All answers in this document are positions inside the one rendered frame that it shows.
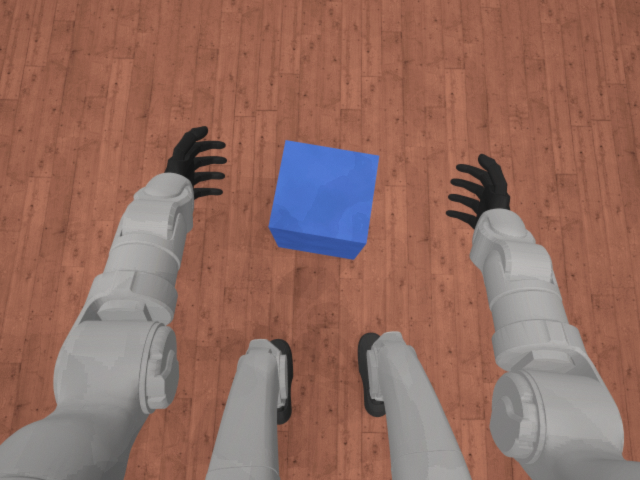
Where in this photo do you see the left robot upper arm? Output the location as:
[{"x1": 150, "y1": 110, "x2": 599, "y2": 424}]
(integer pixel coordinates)
[{"x1": 0, "y1": 321, "x2": 179, "y2": 480}]

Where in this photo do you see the robot right forearm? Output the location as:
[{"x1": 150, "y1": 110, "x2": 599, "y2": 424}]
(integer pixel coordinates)
[{"x1": 469, "y1": 209, "x2": 624, "y2": 452}]

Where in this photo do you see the robot right thigh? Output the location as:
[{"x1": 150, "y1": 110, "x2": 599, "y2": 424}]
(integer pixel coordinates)
[{"x1": 367, "y1": 341, "x2": 472, "y2": 480}]

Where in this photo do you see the right robot hand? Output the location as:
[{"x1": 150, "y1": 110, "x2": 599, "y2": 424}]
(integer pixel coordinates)
[{"x1": 446, "y1": 154, "x2": 510, "y2": 230}]

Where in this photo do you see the robot left forearm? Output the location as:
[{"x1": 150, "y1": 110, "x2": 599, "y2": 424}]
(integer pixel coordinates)
[{"x1": 53, "y1": 173, "x2": 194, "y2": 403}]

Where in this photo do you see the right robot upper arm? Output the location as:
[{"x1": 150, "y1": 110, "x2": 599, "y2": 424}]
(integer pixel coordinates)
[{"x1": 489, "y1": 369, "x2": 640, "y2": 480}]

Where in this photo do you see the robot right shin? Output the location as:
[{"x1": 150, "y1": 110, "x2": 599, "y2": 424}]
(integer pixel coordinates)
[{"x1": 369, "y1": 331, "x2": 417, "y2": 401}]

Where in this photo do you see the carton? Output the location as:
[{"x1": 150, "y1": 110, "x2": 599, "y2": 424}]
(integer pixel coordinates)
[{"x1": 268, "y1": 140, "x2": 379, "y2": 260}]

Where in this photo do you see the left robot hand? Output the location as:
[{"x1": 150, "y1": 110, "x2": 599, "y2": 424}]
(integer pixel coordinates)
[{"x1": 164, "y1": 126, "x2": 227, "y2": 200}]

